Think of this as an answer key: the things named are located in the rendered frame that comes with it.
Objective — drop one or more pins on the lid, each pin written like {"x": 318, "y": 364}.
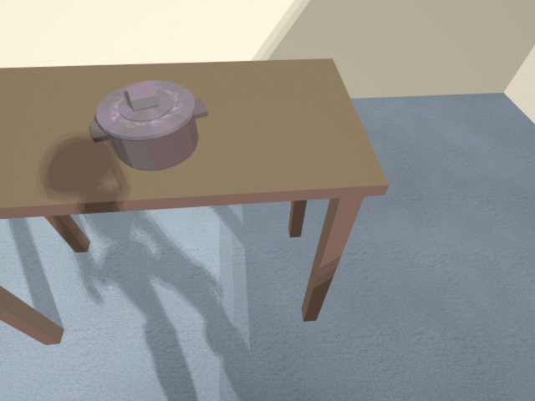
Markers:
{"x": 117, "y": 117}

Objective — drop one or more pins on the pot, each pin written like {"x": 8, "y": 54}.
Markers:
{"x": 159, "y": 153}

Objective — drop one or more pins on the knob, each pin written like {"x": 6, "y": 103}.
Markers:
{"x": 143, "y": 96}

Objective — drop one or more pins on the table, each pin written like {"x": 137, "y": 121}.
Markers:
{"x": 276, "y": 130}

